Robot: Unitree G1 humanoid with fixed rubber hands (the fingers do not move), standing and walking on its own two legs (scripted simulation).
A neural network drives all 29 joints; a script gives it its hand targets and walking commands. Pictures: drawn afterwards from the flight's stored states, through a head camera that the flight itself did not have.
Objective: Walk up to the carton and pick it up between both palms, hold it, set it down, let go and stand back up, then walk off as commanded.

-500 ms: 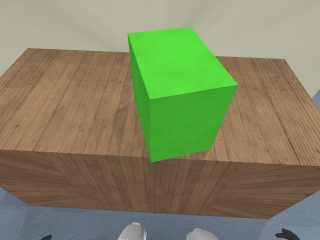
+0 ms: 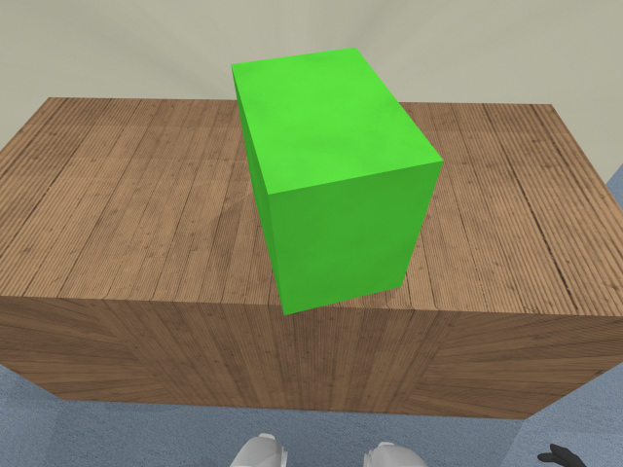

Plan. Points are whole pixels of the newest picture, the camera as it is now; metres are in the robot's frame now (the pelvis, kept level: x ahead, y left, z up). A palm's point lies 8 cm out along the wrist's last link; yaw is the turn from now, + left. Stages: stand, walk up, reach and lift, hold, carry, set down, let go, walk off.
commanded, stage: walk up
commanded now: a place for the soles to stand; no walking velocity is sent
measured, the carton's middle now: (320, 180) +0.54 +0.02 +0.05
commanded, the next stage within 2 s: none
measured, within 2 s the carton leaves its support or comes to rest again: neither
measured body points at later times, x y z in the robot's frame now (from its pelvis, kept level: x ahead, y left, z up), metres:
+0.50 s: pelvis +0.07 +0.01 +0.01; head +0.11 +0.00 +0.46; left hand +0.09 +0.34 -0.09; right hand +0.20 -0.31 -0.08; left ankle +0.10 +0.17 -0.66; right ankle +0.05 -0.11 -0.68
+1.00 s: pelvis +0.09 +0.03 +0.01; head +0.11 +0.03 +0.46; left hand +0.18 +0.36 -0.10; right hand +0.21 -0.29 -0.08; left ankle +0.14 +0.17 -0.68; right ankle +0.11 -0.11 -0.67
